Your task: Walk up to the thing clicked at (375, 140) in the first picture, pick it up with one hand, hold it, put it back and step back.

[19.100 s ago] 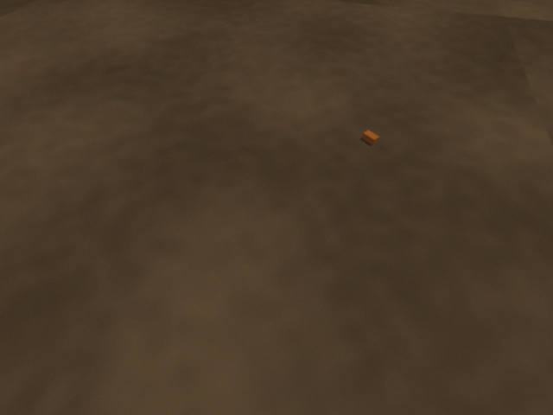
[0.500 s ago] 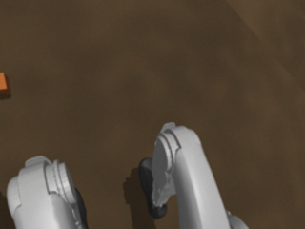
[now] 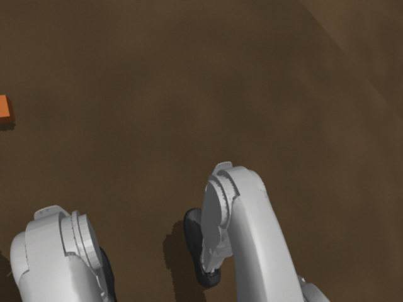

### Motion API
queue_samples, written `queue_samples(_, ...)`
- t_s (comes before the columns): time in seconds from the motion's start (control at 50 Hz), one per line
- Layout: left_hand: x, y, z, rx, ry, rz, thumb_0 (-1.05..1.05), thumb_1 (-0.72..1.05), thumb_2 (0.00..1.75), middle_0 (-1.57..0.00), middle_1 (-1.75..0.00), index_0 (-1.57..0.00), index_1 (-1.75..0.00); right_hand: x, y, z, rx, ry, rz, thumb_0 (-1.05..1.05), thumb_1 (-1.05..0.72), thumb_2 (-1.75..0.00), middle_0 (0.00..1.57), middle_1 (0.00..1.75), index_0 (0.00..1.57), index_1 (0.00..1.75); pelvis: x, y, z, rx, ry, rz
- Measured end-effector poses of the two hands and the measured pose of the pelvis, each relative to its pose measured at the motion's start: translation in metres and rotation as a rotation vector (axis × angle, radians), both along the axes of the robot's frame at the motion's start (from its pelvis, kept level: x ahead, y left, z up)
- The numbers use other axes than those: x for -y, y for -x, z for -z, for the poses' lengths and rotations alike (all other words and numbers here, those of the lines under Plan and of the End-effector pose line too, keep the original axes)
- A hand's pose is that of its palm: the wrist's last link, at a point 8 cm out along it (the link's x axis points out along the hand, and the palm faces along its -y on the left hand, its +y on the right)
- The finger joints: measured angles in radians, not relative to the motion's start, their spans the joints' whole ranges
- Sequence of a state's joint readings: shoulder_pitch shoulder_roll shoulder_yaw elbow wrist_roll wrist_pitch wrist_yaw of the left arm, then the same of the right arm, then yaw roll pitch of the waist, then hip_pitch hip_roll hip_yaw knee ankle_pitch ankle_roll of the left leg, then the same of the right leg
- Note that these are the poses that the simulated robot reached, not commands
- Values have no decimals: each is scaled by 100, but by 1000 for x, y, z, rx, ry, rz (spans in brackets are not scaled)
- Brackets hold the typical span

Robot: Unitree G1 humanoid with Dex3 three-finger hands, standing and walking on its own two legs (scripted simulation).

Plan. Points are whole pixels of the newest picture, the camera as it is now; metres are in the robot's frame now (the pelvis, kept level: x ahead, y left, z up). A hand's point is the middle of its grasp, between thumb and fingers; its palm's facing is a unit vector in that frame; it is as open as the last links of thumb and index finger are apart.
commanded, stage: rise first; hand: left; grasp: from above
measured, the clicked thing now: out of the picture +0.52 +0.33 -0.30
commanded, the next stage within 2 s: approach in 0.52 s
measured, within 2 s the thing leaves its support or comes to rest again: neither
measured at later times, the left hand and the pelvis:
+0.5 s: hand out of the picture +0.48 +0.36 -0.17, palm faces -0.46 -0.08 -0.89, open 13.9 cm; pelvis +0.00 +0.00 +0.00, yaw +0 degrees
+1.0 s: hand out of the picture +0.52 +0.32 -0.17, palm faces -0.41 -0.06 -0.91, open 14.0 cm; pelvis +0.00 +0.00 +0.00, yaw +0 degrees
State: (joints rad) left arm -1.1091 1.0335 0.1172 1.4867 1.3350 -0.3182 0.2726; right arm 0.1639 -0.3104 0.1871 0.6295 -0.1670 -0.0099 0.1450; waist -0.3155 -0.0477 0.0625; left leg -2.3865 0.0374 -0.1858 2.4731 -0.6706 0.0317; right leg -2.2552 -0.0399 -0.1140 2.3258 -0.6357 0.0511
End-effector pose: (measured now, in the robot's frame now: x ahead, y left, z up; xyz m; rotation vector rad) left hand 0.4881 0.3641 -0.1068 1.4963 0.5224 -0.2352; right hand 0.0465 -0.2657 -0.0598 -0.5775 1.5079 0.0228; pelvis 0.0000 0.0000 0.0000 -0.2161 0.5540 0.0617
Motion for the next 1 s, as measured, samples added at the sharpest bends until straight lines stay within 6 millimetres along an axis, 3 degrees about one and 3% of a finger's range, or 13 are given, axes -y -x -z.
queue_samples(0.72,0,-1,0,-18,0,1,0,-49,97,-15,-91,-13,-92,0,1,0,-5,3,1,0,-90,-89,21,30,21,30,-1,1,-1,1,1,1)
queue_samples(0.82,10,-10,2,-5,16,29,0,-51,99,-14,-94,-12,-95,0,3,-2,-13,12,-4,0,-90,-89,21,30,21,30,0,1,0,2,-1,2)
queue_samples(1.0,46,-39,4,58,18,69,0,-51,99,-14,-96,-11,-97,-4,15,-7,-8,22,32,0,-90,-89,21,30,21,30,0,-2,1,-15,0,8)
